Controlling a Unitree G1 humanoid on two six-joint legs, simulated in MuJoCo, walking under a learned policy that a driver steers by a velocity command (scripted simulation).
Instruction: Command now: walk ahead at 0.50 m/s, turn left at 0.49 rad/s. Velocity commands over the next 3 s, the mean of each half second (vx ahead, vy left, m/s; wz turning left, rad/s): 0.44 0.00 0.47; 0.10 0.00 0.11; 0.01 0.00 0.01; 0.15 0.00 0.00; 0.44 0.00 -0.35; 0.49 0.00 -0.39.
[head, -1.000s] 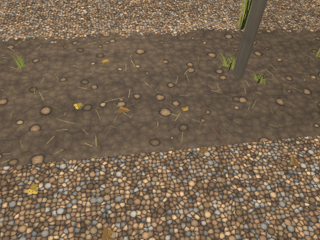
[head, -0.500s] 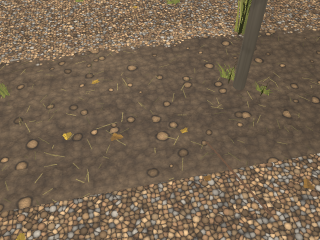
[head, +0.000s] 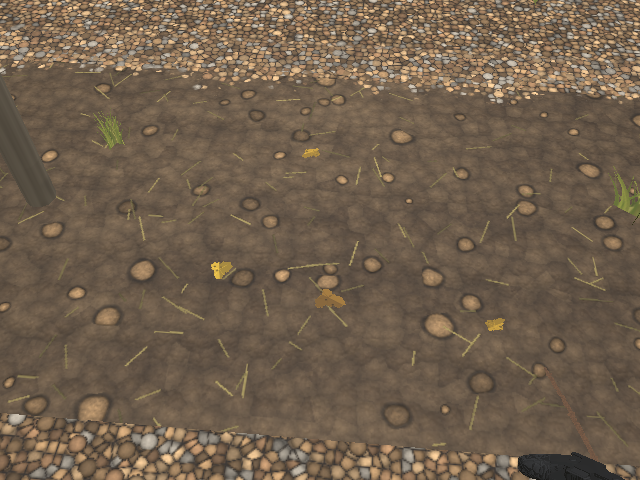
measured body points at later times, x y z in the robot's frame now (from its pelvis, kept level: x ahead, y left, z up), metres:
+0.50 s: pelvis +0.26 -0.04 -0.02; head +0.29 -0.05 +0.43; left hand +0.36 +0.25 -0.10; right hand +0.42 -0.28 -0.15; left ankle +0.15 +0.08 -0.67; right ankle +0.35 -0.12 -0.75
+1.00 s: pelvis +0.32 -0.01 -0.02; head +0.33 +0.00 +0.43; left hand +0.34 +0.26 -0.15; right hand +0.52 -0.20 -0.14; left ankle +0.30 +0.11 -0.75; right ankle +0.36 -0.12 -0.75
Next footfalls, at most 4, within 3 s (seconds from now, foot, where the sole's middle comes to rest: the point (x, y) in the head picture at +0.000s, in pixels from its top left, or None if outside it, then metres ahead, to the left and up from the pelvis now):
0.38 right None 0.39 -0.11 -0.79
0.74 left None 0.34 0.12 -0.79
2.42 right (369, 358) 0.76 -0.01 -0.79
2.90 left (305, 254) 1.04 0.18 -0.79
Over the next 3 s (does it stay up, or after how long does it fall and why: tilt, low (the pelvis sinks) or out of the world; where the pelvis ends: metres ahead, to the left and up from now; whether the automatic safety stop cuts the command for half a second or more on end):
stays up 0.92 0.10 -0.02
